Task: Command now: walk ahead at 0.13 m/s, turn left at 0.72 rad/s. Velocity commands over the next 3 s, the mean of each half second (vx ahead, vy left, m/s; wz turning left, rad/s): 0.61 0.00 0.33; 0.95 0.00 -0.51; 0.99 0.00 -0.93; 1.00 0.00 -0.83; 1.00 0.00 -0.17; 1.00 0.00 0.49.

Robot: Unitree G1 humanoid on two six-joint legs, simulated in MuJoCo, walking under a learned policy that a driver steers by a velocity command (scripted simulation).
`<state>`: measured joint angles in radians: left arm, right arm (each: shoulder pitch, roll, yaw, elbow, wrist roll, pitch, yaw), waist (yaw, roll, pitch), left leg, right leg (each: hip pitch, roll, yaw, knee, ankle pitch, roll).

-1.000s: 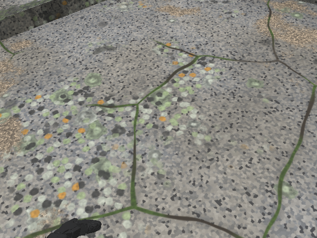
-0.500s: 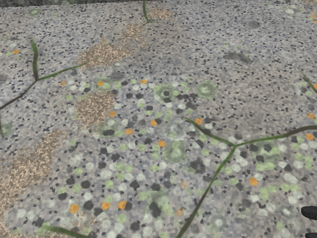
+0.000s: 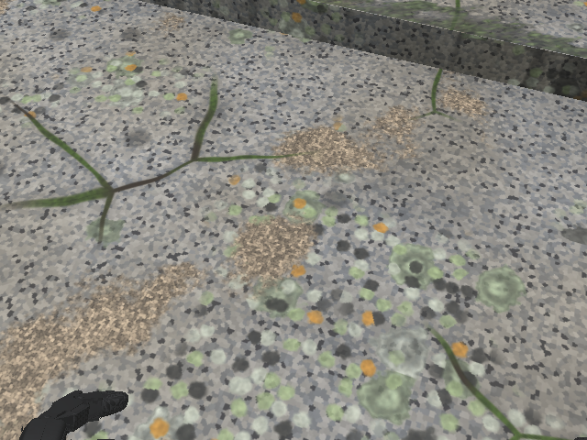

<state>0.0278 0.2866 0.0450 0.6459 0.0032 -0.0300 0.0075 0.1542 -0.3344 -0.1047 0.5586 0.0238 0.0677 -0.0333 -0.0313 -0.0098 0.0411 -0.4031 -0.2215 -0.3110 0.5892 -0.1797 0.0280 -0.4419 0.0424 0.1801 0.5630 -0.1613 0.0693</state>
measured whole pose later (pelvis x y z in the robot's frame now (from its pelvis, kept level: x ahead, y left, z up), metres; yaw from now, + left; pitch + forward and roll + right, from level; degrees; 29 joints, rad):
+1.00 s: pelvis +0.50 -0.02 +0.00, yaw -9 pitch +1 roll -1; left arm 0.39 0.33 0.07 0.79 0.01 -0.02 -0.02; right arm 0.21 -0.25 0.02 0.66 -0.07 -0.09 0.01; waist 0.02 0.01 0.02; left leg -0.53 0.09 -0.08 1.24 -0.35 -0.01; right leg -0.25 0.20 0.04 0.49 -0.25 -0.16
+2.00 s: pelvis +1.30 -0.40 +0.01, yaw -61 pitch +1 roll -1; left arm 0.45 0.32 0.06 0.85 0.00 -0.08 -0.02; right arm 0.05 -0.26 0.02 0.60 -0.04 -0.06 0.03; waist 0.09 0.00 0.05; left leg -0.71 0.14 -0.03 0.68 0.05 -0.02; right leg 0.08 0.19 0.13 0.25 -0.28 -0.17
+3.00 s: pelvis +1.80 -1.28 +0.10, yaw -48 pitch +4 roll +0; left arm 0.12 0.15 -0.03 0.57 0.08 -0.10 -0.01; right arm 0.35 -0.27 -0.04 0.82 -0.01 -0.02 -0.02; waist 0.01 -0.01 -0.09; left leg -0.47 -0.27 -0.10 1.03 -0.59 0.17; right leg -0.72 0.01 0.19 1.94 -0.46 -0.04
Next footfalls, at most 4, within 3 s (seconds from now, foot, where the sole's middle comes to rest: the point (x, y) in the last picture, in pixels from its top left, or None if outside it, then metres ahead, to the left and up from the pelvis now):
0.02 right None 0.13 -0.14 -0.76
0.38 left None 0.09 0.11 -0.76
0.82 right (321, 405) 0.53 -0.05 -0.76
1.24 left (272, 242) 0.98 0.05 -0.76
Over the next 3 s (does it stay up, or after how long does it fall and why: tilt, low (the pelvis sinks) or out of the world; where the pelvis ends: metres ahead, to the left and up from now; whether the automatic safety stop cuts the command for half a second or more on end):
stays up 1.80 -1.28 0.10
